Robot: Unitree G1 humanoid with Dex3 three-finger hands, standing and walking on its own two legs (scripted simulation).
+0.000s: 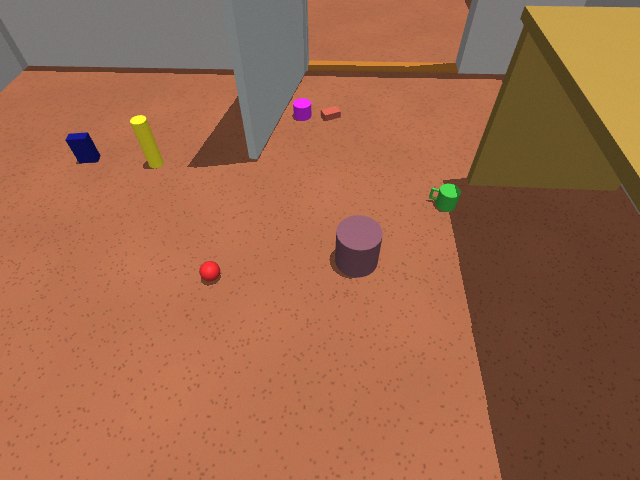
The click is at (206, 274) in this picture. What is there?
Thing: free ball
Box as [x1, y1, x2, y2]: [199, 261, 219, 280]
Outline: 207,261 201,265 199,272 202,278 206,280 213,280 219,274 219,267 216,263 212,261
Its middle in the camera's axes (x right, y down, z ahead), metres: -0.40 +0.12 +1.48
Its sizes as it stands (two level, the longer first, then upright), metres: 0.076 0.076 0.076
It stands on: the floor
